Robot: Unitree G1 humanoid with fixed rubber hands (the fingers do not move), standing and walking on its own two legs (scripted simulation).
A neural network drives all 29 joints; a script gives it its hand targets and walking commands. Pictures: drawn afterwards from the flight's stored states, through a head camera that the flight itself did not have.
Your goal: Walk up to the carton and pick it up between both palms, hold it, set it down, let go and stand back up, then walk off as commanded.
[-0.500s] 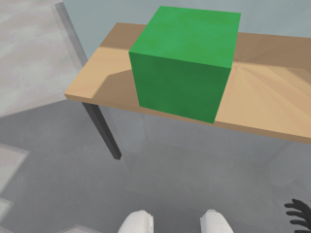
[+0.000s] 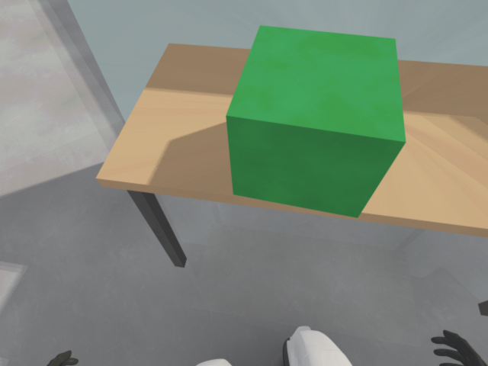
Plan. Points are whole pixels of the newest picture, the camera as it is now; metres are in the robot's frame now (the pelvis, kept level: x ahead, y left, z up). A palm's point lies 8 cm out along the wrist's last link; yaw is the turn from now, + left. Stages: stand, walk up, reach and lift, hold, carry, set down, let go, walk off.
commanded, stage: walk up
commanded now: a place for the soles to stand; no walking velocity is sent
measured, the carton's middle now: (308, 121) +0.54 -0.10 +0.04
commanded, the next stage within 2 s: none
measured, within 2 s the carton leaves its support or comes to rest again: neither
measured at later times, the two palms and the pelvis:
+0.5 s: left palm out of the picture +0.07 +0.34 -0.09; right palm out of the picture +0.09 -0.32 -0.04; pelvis -0.01 +0.01 +0.01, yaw -1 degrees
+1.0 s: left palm out of the picture +0.11 +0.29 -0.08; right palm out of the picture +0.07 -0.37 -0.06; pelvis -0.01 -0.03 +0.00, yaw -6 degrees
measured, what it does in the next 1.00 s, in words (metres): steps on the spot: right foot, then right foot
